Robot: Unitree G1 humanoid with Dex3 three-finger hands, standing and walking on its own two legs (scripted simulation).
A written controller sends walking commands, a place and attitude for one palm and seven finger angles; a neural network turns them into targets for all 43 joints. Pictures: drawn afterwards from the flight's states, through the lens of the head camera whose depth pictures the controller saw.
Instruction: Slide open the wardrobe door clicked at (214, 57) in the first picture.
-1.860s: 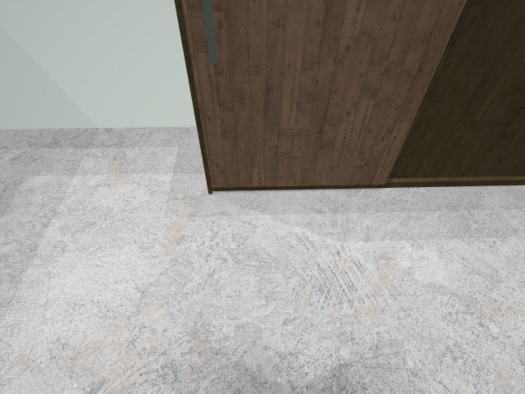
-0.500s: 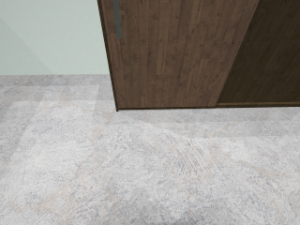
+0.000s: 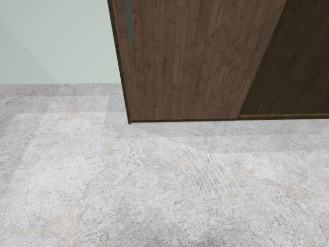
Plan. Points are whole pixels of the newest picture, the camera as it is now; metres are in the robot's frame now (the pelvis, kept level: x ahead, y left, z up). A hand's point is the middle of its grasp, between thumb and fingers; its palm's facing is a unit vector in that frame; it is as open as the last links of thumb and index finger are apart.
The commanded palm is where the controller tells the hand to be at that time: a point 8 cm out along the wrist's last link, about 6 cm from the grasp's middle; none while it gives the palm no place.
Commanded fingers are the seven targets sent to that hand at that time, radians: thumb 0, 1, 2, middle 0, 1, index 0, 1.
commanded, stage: walk to a spot facing it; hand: left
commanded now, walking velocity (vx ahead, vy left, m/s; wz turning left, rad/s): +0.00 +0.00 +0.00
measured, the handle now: (129, 13) +1.13 +0.26 +0.10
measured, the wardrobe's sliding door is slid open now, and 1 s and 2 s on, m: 0.00 0.00 0.00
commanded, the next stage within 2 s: take the last steps up to it in 0.94 s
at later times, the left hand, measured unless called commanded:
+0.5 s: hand out of the picture +0.04 +0.20 -0.19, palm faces +0.01 -0.99 -0.14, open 7.4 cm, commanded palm none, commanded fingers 0.00 0.90 0.90 -0.20 -0.30 -0.20 -0.30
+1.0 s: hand (126, 189) +0.33 +0.15 -0.18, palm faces +0.10 -0.97 -0.21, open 7.2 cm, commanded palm none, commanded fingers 0.00 0.90 0.90 -0.20 -0.30 -0.20 -0.30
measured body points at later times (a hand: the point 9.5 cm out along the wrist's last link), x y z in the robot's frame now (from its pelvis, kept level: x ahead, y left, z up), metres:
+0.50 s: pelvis +0.08 +0.02 -0.01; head +0.08 +0.05 +0.44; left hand +0.04 +0.25 -0.18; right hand +0.02 -0.20 -0.16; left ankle +0.01 +0.12 -0.75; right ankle +0.03 -0.09 -0.68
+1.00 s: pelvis +0.27 -0.03 -0.01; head +0.28 -0.03 +0.44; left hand +0.32 +0.20 -0.16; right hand +0.29 -0.27 -0.17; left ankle +0.28 +0.10 -0.67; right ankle +0.31 -0.11 -0.75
